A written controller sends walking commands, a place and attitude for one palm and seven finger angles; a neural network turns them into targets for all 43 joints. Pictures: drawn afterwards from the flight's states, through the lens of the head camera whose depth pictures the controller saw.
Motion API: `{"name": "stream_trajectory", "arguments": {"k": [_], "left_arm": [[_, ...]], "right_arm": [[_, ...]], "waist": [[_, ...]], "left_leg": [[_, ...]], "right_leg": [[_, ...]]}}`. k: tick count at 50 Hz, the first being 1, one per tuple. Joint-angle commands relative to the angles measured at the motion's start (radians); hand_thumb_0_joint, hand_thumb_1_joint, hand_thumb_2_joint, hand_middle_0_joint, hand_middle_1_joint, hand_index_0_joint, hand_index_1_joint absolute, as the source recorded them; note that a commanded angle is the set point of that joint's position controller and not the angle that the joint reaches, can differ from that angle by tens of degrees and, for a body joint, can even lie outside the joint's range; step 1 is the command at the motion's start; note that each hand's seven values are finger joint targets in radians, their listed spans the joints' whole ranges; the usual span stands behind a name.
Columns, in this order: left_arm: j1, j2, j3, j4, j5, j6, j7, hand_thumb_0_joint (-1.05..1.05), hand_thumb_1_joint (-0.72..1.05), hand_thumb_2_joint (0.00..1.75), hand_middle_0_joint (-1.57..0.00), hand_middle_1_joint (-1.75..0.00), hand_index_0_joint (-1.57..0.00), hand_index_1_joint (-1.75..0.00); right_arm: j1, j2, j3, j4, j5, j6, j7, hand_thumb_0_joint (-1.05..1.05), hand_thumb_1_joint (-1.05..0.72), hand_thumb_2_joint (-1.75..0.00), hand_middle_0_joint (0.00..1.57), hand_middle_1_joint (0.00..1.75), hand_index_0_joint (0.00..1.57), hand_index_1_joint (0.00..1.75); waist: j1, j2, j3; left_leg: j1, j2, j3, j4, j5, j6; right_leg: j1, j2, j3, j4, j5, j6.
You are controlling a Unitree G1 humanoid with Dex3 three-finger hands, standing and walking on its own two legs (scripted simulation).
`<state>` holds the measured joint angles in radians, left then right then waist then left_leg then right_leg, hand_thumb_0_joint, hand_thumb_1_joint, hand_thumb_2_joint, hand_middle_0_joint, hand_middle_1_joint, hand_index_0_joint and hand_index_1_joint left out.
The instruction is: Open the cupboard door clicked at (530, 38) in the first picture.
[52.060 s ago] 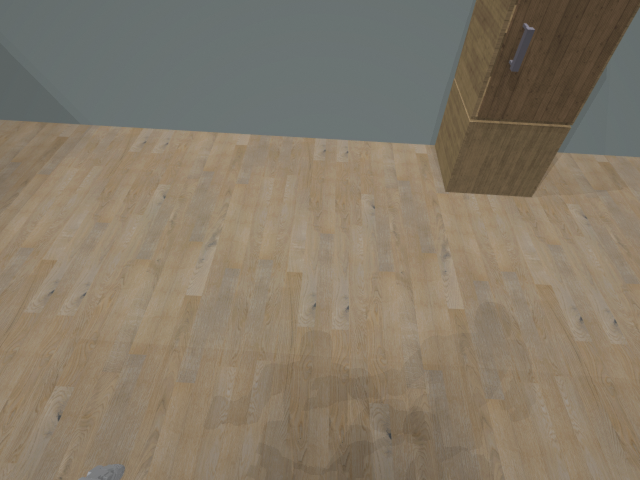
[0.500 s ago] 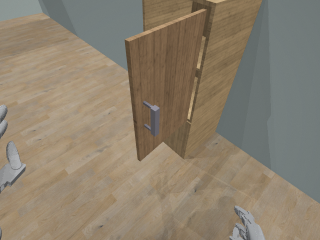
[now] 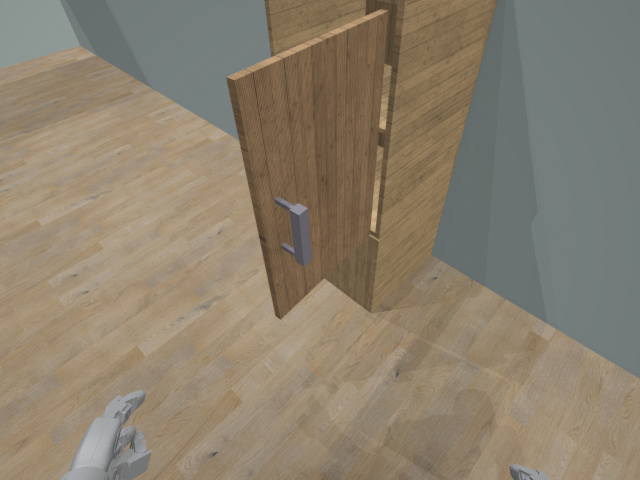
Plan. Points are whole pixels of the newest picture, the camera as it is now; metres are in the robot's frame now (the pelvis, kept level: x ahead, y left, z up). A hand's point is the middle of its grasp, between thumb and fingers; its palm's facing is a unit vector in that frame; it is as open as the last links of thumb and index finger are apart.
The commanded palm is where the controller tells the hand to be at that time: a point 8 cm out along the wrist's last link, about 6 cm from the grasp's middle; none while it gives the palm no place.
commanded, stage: let the arm hang, fingers relaxed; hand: left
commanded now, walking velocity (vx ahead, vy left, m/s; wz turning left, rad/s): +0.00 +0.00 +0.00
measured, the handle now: (292, 231) +0.57 +0.08 -0.04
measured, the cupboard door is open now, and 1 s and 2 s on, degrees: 94 94 94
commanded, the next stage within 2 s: look to check the result in 0.92 s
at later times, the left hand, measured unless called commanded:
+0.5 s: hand out of the picture -0.07 +0.20 -0.16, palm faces +0.04 -0.96 -0.26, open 7.4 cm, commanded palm none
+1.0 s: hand out of the picture +0.06 +0.17 -0.16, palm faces +0.01 -0.98 -0.22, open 7.4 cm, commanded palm none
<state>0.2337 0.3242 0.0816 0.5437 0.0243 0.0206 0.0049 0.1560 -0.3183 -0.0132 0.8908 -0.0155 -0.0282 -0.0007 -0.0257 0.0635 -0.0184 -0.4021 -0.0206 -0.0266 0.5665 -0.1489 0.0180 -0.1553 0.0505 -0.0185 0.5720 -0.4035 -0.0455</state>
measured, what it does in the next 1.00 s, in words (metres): stands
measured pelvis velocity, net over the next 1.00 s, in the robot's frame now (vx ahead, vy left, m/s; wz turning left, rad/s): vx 0.02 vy -0.01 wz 0.00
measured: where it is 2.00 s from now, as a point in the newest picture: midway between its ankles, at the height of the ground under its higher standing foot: outside the picture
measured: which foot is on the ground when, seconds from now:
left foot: down 0.00-1.00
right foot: down 0.00-1.00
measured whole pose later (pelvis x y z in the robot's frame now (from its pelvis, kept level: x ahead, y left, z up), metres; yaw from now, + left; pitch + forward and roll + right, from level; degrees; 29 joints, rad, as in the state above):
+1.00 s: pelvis +0.02 -0.01 +0.01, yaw +0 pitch -2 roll +0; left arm 0.22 0.18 0.01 1.10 0.00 0.00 0.03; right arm 0.20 -0.20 -0.01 1.14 -0.02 0.01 -0.03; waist -0.02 0.00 0.05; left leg -0.26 -0.01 -0.03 0.42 -0.12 0.00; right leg 0.01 0.06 -0.01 0.37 -0.34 -0.06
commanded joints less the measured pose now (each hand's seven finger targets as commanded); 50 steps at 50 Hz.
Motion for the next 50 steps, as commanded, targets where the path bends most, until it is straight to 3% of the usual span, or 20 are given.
{"name": "stream_trajectory", "arguments": {"k": [1, 5, 7, 10, 14, 20, 25, 30, 40, 42, 45, 50], "left_arm": [[-0.048, 0.141, -0.012, 0.14, -0.002, -0.027, 0.014, 0.0, 0.9, 0.9, -0.2, -0.3, -0.2, -0.3], [0.029, 0.102, -0.034, 0.349, -0.013, -0.02, 0.014, 0.0, 0.9, 0.9, -0.2, -0.3, -0.2, -0.3], [0.058, 0.088, -0.036, 0.42, -0.014, -0.025, 0.014, 0.0, 0.9, 0.9, -0.2, -0.3, -0.2, -0.3], [0.085, 0.044, -0.044, 0.499, -0.018, -0.03, 0.016, 0.0, 0.9, 0.9, -0.2, -0.3, -0.2, -0.3], [0.109, 0.01, -0.053, 0.556, -0.018, -0.029, 0.02, 0.0, 0.9, 0.9, -0.2, -0.3, -0.2, -0.3], [0.143, 0.0, -0.057, 0.591, -0.017, -0.027, 0.025, 0.0, 0.9, 0.9, -0.2, -0.3, -0.2, -0.3], [0.14, 0.002, -0.055, 0.588, -0.017, -0.029, 0.03, 0.0, 0.9, 0.9, -0.2, -0.3, -0.2, -0.3], [0.12, 0.005, -0.055, 0.577, -0.016, -0.03, 0.034, 0.0, 0.9, 0.9, -0.2, -0.3, -0.2, -0.3], [0.071, 0.01, -0.047, 0.547, -0.018, -0.034, 0.039, 0.0, 0.9, 0.9, -0.2, -0.3, -0.2, -0.3], [0.07, 0.012, -0.044, 0.544, -0.018, -0.035, 0.039, 0.0, 0.9, 0.9, -0.2, -0.3, -0.2, -0.3], [0.063, 0.003, -0.044, 0.544, -0.019, -0.033, 0.039, 0.0, 0.9, 0.9, -0.2, -0.3, -0.2, -0.3], [0.06, 0.001, -0.044, 0.546, -0.02, -0.033, 0.038, 0.0, 0.9, 0.9, -0.2, -0.3, -0.2, -0.3]], "right_arm": [[-0.035, -0.128, -0.029, -0.036, -0.015, 0.018, -0.009, 0.0, -0.9, -0.9, 0.2, 0.3, 0.2, 0.3], [-0.029, -0.1, -0.01, 0.049, -0.012, 0.028, -0.019, 0.0, -0.9, -0.9, 0.2, 0.3, 0.2, 0.3], [-0.013, -0.091, -0.011, 0.082, -0.007, 0.029, -0.025, 0.0, -0.9, -0.9, 0.2, 0.3, 0.2, 0.3], [0.026, -0.056, -0.01, 0.135, -0.004, 0.031, -0.033, 0.0, -0.9, -0.9, 0.2, 0.3, 0.2, 0.3], [0.061, -0.045, -0.015, 0.173, -0.001, 0.038, -0.041, 0.0, -0.9, -0.9, 0.2, 0.3, 0.2, 0.3], [0.073, -0.036, -0.023, 0.195, -0.001, 0.042, -0.042, 0.0, -0.9, -0.9, 0.2, 0.3, 0.2, 0.3], [0.065, -0.028, -0.023, 0.205, -0.002, 0.04, -0.039, 0.0, -0.9, -0.9, 0.2, 0.3, 0.2, 0.3], [0.055, -0.01, -0.018, 0.212, -0.003, 0.039, -0.035, 0.0, -0.9, -0.9, 0.2, 0.3, 0.2, 0.3], [0.046, 0.005, -0.012, 0.212, -0.006, 0.03, -0.035, 0.0, -0.9, -0.9, 0.2, 0.3, 0.2, 0.3], [0.049, -0.001, -0.012, 0.209, -0.004, 0.028, -0.037, 0.0, -0.9, -0.9, 0.2, 0.3, 0.2, 0.3], [0.047, 0.004, -0.01, 0.213, -0.006, 0.027, -0.039, 0.0, -0.9, -0.9, 0.2, 0.3, 0.2, 0.3], [0.056, -0.001, -0.011, 0.214, -0.004, 0.026, -0.041, 0.0, -0.9, -0.9, 0.2, 0.3, 0.2, 0.3]], "waist": [[0.007, -0.075, 0.055], [0.031, 0.1, 0.064], [0.033, 0.062, 0.044], [0.019, 0.07, 0.024], [0.007, 0.0, 0.073], [0.012, -0.045, 0.103], [0.016, -0.087, 0.11], [0.02, -0.085, 0.131], [0.022, -0.055, 0.101], [0.024, -0.064, 0.084], [0.023, -0.031, 0.089], [0.02, -0.051, 0.083]], "left_leg": [[0.165, 0.087, -0.108, -0.056, 0.104, 0.026], [0.148, 0.112, -0.168, -0.195, -0.004, 0.039], [0.179, 0.108, -0.154, -0.193, -0.008, 0.034], [0.237, 0.104, -0.129, -0.177, 0.017, 0.027], [0.255, 0.111, -0.123, -0.175, 0.007, 0.027], [0.245, 0.114, -0.127, -0.199, -0.035, 0.033], [0.243, 0.112, -0.119, -0.198, 0.001, 0.035], [0.233, 0.109, -0.112, -0.2, 0.037, 0.033], [0.237, 0.106, -0.087, -0.169, 0.171, 0.024], [0.246, 0.109, -0.087, -0.166, 0.185, 0.026], [0.249, 0.11, -0.087, -0.17, 0.193, 0.024], [0.26, 0.113, -0.09, -0.175, 0.191, 0.024]], "right_leg": [[-0.138, -0.161, 0.14, -0.19, 0.188, -0.06], [-0.053, -0.112, 0.118, -0.208, 0.073, -0.032], [-0.035, -0.117, 0.121, -0.245, 0.088, -0.034], [-0.043, -0.131, 0.123, -0.278, 0.117, -0.038], [-0.08, -0.126, 0.107, -0.302, 0.104, -0.036], [-0.093, -0.122, 0.097, -0.299, 0.064, -0.035], [-0.085, -0.128, 0.089, -0.295, 0.086, -0.029], [-0.081, -0.134, 0.089, -0.297, 0.116, -0.019], [-0.012, -0.148, 0.087, -0.284, 0.317, 0.005], [0.002, -0.146, 0.086, -0.286, 0.324, 0.005], [0.006, -0.148, 0.086, -0.285, 0.326, 0.0], [0.011, -0.142, 0.083, -0.289, 0.308, -0.004]]}}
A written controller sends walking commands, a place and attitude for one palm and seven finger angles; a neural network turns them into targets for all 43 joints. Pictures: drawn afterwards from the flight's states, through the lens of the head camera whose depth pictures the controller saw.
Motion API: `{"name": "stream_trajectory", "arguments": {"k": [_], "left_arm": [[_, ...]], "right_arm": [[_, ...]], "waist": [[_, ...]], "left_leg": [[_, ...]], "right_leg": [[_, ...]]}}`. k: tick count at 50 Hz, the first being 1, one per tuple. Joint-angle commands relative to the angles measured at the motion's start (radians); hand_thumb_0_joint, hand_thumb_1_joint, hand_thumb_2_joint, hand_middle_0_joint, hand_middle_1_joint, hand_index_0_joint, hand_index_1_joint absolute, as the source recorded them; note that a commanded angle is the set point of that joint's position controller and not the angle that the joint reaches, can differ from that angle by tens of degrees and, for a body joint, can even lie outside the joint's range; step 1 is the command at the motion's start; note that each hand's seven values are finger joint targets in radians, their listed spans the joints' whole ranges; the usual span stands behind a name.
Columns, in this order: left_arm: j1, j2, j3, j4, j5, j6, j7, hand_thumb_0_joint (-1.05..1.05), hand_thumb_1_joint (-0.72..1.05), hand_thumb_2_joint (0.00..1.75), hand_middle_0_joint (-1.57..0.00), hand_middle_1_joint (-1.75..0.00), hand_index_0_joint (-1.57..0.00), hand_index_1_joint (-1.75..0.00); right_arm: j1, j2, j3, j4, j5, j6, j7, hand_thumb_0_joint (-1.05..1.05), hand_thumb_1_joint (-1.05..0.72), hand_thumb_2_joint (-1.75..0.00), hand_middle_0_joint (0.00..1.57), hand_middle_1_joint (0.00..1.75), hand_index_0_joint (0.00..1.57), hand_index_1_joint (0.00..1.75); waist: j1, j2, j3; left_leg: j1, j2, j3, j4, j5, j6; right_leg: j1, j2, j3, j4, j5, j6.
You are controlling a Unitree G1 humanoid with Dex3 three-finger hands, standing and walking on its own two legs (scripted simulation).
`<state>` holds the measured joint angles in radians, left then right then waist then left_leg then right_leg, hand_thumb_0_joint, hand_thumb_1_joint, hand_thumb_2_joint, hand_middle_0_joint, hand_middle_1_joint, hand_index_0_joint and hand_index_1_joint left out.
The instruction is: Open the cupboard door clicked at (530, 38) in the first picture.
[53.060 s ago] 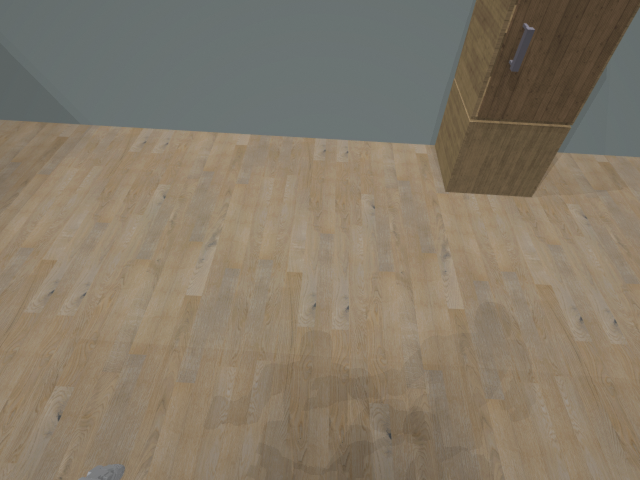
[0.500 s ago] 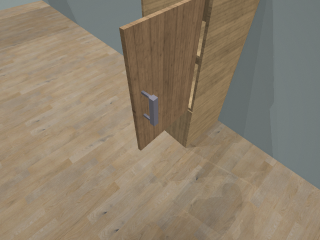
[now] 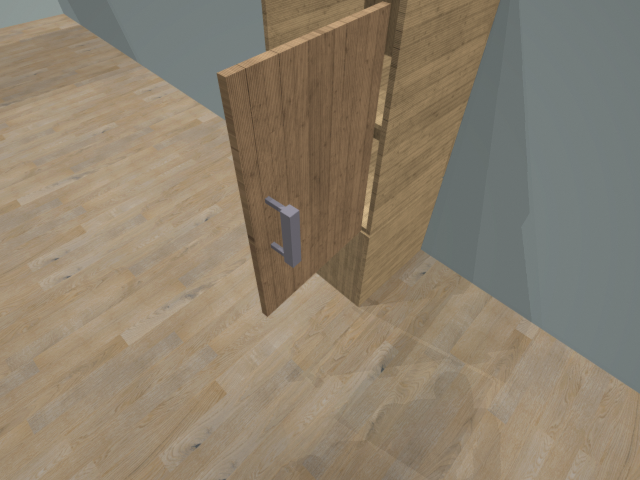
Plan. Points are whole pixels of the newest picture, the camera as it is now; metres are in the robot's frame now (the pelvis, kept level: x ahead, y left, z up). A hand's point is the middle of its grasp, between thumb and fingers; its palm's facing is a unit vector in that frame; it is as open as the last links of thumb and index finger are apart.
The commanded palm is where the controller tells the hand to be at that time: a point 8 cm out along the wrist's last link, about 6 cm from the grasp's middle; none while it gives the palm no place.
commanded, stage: look to check the result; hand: left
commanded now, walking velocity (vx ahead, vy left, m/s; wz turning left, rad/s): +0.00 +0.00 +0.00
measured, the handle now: (282, 231) +0.54 +0.10 -0.06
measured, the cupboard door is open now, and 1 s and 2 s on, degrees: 94 94 94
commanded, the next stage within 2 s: stand and wait in 0.46 s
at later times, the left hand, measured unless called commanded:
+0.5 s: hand out of the picture +0.00 +0.19 -0.17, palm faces +0.02 -0.97 -0.24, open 7.4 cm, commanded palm none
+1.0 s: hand out of the picture +0.02 +0.19 -0.17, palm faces +0.01 -0.97 -0.24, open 7.4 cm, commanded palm none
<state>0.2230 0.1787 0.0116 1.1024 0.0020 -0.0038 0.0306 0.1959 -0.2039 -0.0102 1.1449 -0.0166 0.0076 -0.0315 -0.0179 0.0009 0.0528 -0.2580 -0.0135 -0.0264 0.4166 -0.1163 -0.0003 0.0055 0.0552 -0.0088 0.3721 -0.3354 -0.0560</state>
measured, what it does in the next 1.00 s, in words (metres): stands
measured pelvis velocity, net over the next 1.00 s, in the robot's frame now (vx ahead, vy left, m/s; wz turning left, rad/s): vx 0.02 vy -0.01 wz -0.02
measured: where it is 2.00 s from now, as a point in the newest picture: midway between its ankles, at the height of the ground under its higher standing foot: outside the picture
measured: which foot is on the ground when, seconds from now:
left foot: down 0.00-1.00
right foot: down 0.00-1.00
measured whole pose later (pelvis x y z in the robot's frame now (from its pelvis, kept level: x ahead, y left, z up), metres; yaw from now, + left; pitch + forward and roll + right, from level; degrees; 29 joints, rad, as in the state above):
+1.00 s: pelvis +0.02 -0.01 +0.00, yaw -1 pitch -2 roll +1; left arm 0.27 0.19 0.01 1.13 0.00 0.00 0.04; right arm 0.20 -0.20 -0.01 1.16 -0.01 0.01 -0.03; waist -0.01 0.00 0.06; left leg -0.23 -0.01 -0.01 0.41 -0.14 -0.01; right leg 0.03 0.05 0.01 0.35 -0.34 -0.06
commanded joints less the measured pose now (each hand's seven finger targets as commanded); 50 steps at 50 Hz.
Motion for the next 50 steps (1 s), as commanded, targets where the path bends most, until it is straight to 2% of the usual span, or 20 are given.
{"name": "stream_trajectory", "arguments": {"k": [1, 12, 19, 23, 28, 32, 37, 42, 45, 50], "left_arm": [[0.076, 0.146, 0.026, -0.012, 0.002, -0.008, 0.011, 0.0, 0.9, 0.9, -0.2, -0.3, -0.2, -0.3], [0.102, 0.146, 0.022, 0.002, 0.002, -0.01, 0.015, 0.0, 0.9, 0.9, -0.2, -0.3, -0.2, -0.3], [0.114, 0.143, 0.018, 0.009, 0.001, -0.009, 0.015, 0.0, 0.9, 0.9, -0.2, -0.3, -0.2, -0.3], [0.114, 0.144, 0.016, 0.013, 0.003, -0.01, 0.015, 0.0, 0.9, 0.9, -0.2, -0.3, -0.2, -0.3], [0.113, 0.144, 0.017, 0.01, 0.003, -0.012, 0.015, 0.0, 0.9, 0.9, -0.2, -0.3, -0.2, -0.3], [0.116, 0.144, 0.017, 0.009, 0.004, -0.013, 0.016, 0.0, 0.9, 0.9, -0.2, -0.3, -0.2, -0.3], [0.113, 0.141, 0.018, 0.008, 0.003, -0.012, 0.014, 0.0, 0.9, 0.9, -0.2, -0.3, -0.2, -0.3], [0.118, 0.143, 0.017, 0.008, 0.002, -0.013, 0.014, 0.0, 0.9, 0.9, -0.2, -0.3, -0.2, -0.3], [0.116, 0.145, 0.017, 0.006, 0.001, -0.013, 0.014, 0.0, 0.9, 0.9, -0.2, -0.3, -0.2, -0.3], [0.117, 0.145, 0.019, 0.007, 0.001, -0.013, 0.016, 0.0, 0.9, 0.9, -0.2, -0.3, -0.2, -0.3]], "right_arm": [[0.013, -0.119, -0.014, -0.04, -0.004, -0.01, -0.01, 0.0, -0.9, -0.9, 0.2, 0.3, 0.2, 0.3], [0.023, -0.126, -0.016, -0.038, 0.002, -0.008, -0.014, 0.0, -0.9, -0.9, 0.2, 0.3, 0.2, 0.3], [0.017, -0.12, -0.015, -0.033, 0.001, -0.007, -0.013, 0.0, -0.9, -0.9, 0.2, 0.3, 0.2, 0.3], [0.009, -0.118, -0.015, -0.035, 0.002, -0.006, -0.012, 0.0, -0.9, -0.9, 0.2, 0.3, 0.2, 0.3], [0.005, -0.123, -0.015, -0.035, 0.0, -0.01, -0.012, 0.0, -0.9, -0.9, 0.2, 0.3, 0.2, 0.3], [0.003, -0.127, -0.013, -0.037, 0.002, -0.009, -0.013, 0.0, -0.9, -0.9, 0.2, 0.3, 0.2, 0.3], [0.004, -0.125, -0.013, -0.035, 0.0, -0.009, -0.012, 0.0, -0.9, -0.9, 0.2, 0.3, 0.2, 0.3], [0.007, -0.125, -0.012, -0.032, 0.001, -0.01, -0.012, 0.0, -0.9, -0.9, 0.2, 0.3, 0.2, 0.3], [0.018, -0.122, -0.012, -0.028, -0.002, -0.011, -0.012, 0.0, -0.9, -0.9, 0.2, 0.3, 0.2, 0.3], [0.024, -0.119, -0.012, -0.029, 0.0, -0.012, -0.014, 0.0, -0.9, -0.9, 0.2, 0.3, 0.2, 0.3]], "waist": [[0.014, 0.023, 0.01], [0.012, -0.022, 0.0], [0.011, -0.003, 0.006], [0.011, -0.012, 0.026], [0.012, 0.005, 0.003], [0.015, -0.019, 0.018], [0.016, 0.008, 0.023], [0.018, -0.025, 0.018], [0.014, -0.002, -0.002], [0.015, -0.01, 0.003]], "left_leg": [[0.122, 0.105, -0.088, -0.024, 0.159, 0.042], [0.146, 0.105, -0.071, -0.006, 0.178, 0.046], [0.153, 0.108, -0.075, -0.016, 0.164, 0.047], [0.148, 0.106, -0.072, -0.02, 0.152, 0.045], [0.159, 0.109, -0.07, -0.018, 0.175, 0.044], [0.151, 0.108, -0.069, -0.016, 0.172, 0.045], [0.149, 0.106, -0.076, -0.027, 0.153, 0.044], [0.152, 0.106, -0.069, -0.02, 0.163, 0.043], [0.158, 0.108, -0.066, -0.018, 0.188, 0.042], [0.156, 0.108, -0.063, -0.013, 0.204, 0.043]], "right_leg": [[-0.151, -0.148, 0.077, -0.091, 0.238, 0.006], [-0.144, -0.15, 0.075, -0.095, 0.301, 0.018], [-0.151, -0.149, 0.079, -0.097, 0.272, 0.014], [-0.163, -0.15, 0.081, -0.103, 0.273, 0.019], [-0.148, -0.153, 0.083, -0.1, 0.288, 0.015], [-0.15, -0.15, 0.082, -0.106, 0.297, 0.02], [-0.152, -0.147, 0.084, -0.11, 0.25, 0.013], [-0.151, -0.152, 0.081, -0.109, 0.285, 0.022], [-0.134, -0.153, 0.082, -0.097, 0.308, 0.015], [-0.129, -0.151, 0.082, -0.092, 0.336, 0.017]]}}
